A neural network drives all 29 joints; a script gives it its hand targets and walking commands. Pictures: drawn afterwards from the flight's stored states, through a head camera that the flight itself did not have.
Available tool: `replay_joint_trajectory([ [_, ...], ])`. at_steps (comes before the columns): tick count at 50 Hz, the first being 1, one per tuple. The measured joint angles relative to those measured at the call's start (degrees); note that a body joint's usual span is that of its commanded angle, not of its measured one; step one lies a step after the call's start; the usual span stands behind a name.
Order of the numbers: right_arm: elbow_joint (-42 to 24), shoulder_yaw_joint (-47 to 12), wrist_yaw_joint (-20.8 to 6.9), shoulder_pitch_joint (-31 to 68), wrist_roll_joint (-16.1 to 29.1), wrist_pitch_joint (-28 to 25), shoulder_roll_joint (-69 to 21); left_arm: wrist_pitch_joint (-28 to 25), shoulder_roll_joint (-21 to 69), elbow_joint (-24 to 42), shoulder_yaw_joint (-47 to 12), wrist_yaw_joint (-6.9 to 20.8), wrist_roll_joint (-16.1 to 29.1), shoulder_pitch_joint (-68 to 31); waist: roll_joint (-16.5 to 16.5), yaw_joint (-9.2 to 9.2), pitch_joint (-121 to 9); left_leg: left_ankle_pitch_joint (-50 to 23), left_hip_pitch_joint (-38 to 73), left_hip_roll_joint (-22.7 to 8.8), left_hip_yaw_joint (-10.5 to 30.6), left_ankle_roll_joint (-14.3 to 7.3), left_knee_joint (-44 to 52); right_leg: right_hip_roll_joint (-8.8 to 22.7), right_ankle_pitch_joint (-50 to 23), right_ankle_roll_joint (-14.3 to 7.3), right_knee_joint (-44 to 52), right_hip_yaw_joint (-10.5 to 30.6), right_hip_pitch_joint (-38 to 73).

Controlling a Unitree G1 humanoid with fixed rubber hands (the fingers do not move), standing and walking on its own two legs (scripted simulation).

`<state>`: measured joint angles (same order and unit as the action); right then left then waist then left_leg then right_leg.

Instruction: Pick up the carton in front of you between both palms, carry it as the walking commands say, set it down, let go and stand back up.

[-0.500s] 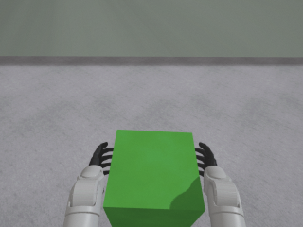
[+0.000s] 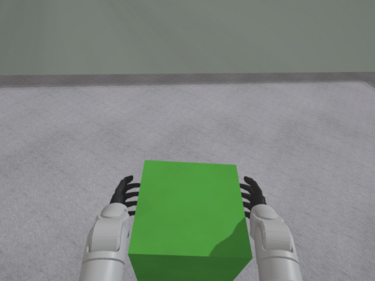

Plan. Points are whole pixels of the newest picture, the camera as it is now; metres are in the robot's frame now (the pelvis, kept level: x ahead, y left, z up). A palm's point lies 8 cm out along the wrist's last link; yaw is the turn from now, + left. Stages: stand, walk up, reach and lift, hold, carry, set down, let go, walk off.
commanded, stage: set down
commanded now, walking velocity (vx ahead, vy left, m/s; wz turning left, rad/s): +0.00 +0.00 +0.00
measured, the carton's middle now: (186, 228) +0.28 +0.00 -0.04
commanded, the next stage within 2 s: none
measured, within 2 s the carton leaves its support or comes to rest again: neither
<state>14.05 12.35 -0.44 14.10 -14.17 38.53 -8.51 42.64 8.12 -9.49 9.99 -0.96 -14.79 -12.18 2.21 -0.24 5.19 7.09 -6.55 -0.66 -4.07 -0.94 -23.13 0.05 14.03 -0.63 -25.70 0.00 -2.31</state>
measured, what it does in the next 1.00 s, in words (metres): lowers itself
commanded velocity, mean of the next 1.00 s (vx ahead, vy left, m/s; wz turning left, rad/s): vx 0.00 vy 0.00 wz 0.00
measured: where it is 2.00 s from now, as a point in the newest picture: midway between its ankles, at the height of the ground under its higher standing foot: outside the picture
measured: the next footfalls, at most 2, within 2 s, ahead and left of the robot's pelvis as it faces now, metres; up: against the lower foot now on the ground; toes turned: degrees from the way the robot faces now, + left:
none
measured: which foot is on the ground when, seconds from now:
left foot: down 0.00-1.00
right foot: down 0.00-1.00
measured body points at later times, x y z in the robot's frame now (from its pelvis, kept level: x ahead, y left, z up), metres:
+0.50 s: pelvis -0.01 +0.01 -0.03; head +0.08 +0.02 +0.40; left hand +0.34 +0.16 -0.08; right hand +0.35 -0.15 -0.07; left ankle +0.07 +0.10 -0.74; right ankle +0.01 -0.12 -0.74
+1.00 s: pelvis -0.03 -0.01 -0.16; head +0.18 +0.01 +0.24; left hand +0.37 +0.18 -0.25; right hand +0.39 -0.12 -0.24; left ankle +0.07 +0.10 -0.74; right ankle +0.01 -0.12 -0.74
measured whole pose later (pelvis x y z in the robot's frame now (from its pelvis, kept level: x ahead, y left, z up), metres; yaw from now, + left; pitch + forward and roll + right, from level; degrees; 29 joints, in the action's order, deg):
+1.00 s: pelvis -0.03 -0.01 -0.16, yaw -3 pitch +36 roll -1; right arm 40.7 19.8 7.1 39.5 -9.1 5.5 -6.9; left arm 7.4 -0.1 -38.7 21.7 -0.1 -9.7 -37.0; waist 4.0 -4.4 -9.7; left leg 22.5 -89.9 -0.6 1.2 0.3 -76.8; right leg -4.2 29.5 -1.2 -79.6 -0.3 -85.7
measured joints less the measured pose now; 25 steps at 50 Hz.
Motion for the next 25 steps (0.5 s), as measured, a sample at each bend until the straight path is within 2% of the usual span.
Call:
replay_joint_trajectory([
  [6, 3.87, 3.28, -0.81, 3.08, -1.77, -1.03, -0.72, -0.74, 0.69, -3.98, 2.65, 0.51, -1.25, -3.33, 0.35, -0.37, -0.27, 1.01, -0.26, 1.23, 0.69, -0.48, -1.43, 0.06, 0.58, -0.15, -1.68, 1.63, -0.87],
  [12, 13.42, 12.21, -2.41, 10.34, -6.86, -5.53, -2.12, -5.17, 3.04, -13.97, 11.84, 1.57, -4.69, -11.14, 0.31, -1.13, -0.65, 3.28, -2.71, 2.65, 2.15, -0.95, -5.32, -0.39, 2.8, -0.88, -6.07, 3.5, -3.96],
  [17, 19.66, 17.69, -3.23, 15.42, -10.84, -10.11, -2.14, -10.09, 3.77, -20.13, 17.45, 2.49, -8.48, -15.97, 0.49, -1.1, -0.53, 4.99, -8.79, 2.96, 2.07, -1.42, -10.2, -0.37, 4.64, -0.13, -11.26, 3.84, -10.11],
  [21, 21.11, 18.29, -3.03, 16.47, -11.91, -14.93, -2.28, -15.52, 3.46, -21.67, 18.46, 3.39, -9.77, -16.52, 0.6, -1.59, -0.57, 5.99, -17.57, 2.62, 1.99, -1.26, -14.48, -0.76, 5.51, 0.77, -15.52, 3.89, -18.89],
  [25, 21.21, 16.05, -1.47, 16.51, -9.44, -21.79, -2.03, -22.97, 1.92, -21.82, 16.67, 3.16, -8.02, -16.0, 0.44, -2.1, -0.25, 6.49, -29.17, 1.89, 2.4, -0.85, -19.22, -1.57, 5.87, 0.88, -19.92, 3.39, -30.25],
])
